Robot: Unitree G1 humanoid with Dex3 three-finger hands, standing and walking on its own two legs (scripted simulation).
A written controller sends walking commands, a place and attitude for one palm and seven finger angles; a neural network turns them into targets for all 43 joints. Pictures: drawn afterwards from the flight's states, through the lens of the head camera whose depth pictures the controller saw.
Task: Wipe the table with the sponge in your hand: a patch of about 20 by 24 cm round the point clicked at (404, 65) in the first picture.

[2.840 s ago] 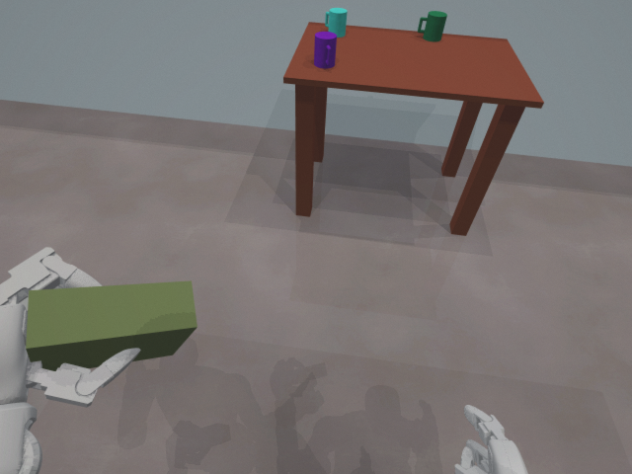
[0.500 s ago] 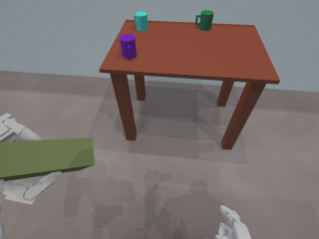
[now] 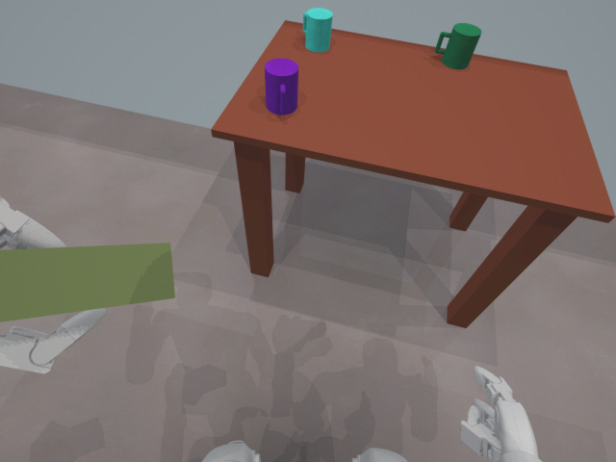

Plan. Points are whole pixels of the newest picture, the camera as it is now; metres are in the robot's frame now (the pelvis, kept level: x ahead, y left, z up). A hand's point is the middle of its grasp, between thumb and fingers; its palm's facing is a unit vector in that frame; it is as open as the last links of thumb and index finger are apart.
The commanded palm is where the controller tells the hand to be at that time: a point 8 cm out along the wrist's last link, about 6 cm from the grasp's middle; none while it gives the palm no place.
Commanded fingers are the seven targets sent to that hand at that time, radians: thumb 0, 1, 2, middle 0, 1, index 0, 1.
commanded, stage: turn to face it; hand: left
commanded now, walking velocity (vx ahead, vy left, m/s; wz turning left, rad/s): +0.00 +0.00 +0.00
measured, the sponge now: (102, 280) +0.24 +0.20 +0.18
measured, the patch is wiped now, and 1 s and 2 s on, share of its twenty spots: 0.00 0.00 0.00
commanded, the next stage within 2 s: take the last steps up to it in 1.26 s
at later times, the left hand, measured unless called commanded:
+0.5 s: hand (189, 220) +0.31 +0.13 +0.19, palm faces +0.33 -0.86 -0.40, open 9.1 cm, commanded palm +0.24 +0.19 +0.20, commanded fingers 0.00 0.10 1.30 -1.20 -1.60 -1.20 -1.60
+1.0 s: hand (227, 236) +0.29 +0.09 +0.19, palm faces +0.10 -0.90 -0.43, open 9.1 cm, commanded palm +0.26 +0.14 +0.20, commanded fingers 0.00 0.10 1.30 -1.20 -1.60 -1.20 -1.60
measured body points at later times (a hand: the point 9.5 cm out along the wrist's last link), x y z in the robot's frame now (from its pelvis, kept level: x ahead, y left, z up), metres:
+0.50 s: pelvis +0.06 -0.08 +0.02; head +0.08 -0.10 +0.47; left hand +0.28 +0.18 +0.21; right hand +0.25 -0.32 -0.07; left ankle +0.04 +0.09 -0.64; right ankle +0.13 -0.13 -0.72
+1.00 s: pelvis +0.01 -0.06 +0.02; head +0.01 -0.07 +0.47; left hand +0.27 +0.14 +0.22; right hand +0.08 -0.30 -0.08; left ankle +0.06 +0.08 -0.72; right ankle -0.01 -0.16 -0.66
